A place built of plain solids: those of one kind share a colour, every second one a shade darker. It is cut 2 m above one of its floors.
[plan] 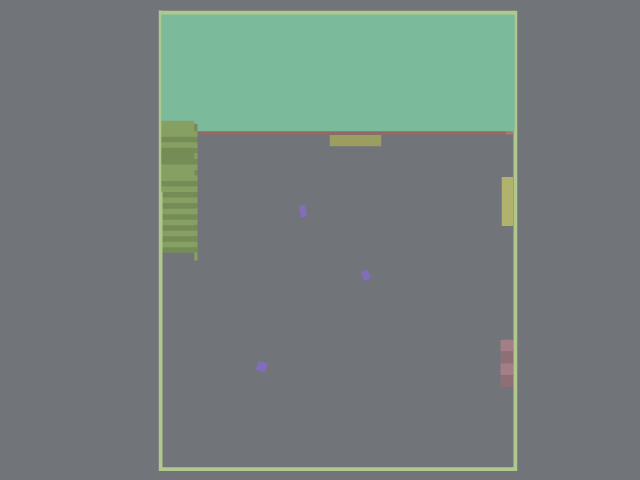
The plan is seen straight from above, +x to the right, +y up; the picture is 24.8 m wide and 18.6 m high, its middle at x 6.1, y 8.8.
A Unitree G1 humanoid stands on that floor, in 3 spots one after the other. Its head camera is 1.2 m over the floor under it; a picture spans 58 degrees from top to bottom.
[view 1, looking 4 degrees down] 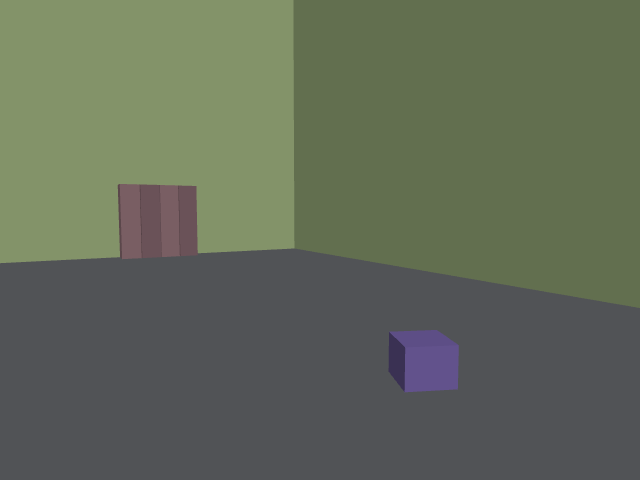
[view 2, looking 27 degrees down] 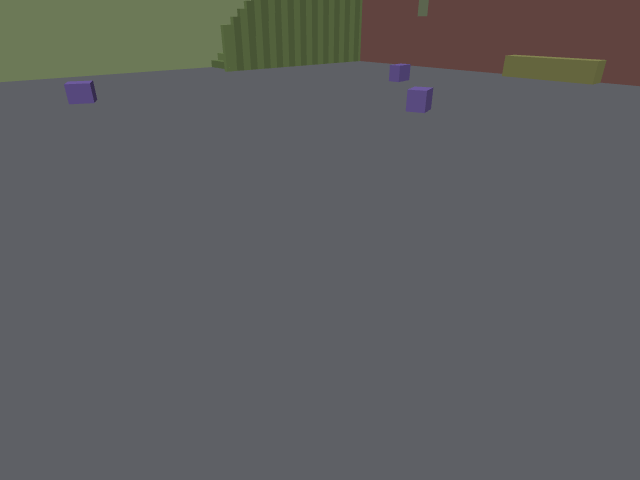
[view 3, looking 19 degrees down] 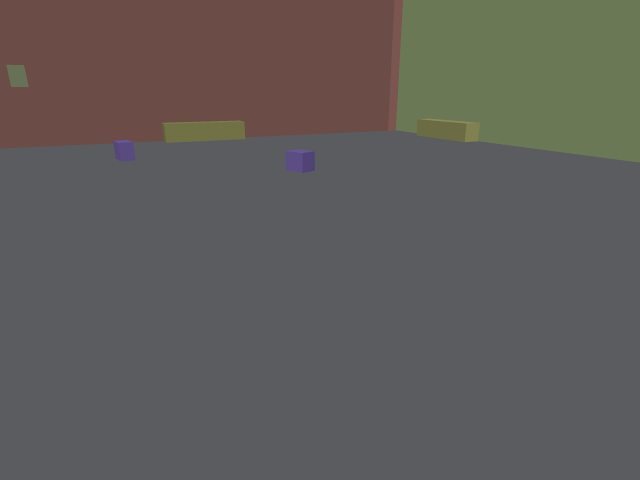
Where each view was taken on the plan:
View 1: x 1.61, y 6.00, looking -30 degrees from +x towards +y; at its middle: wall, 12.04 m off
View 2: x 11.90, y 2.00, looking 139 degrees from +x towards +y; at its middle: ground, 2.64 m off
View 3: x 5.14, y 1.10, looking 64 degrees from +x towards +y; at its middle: ground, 3.69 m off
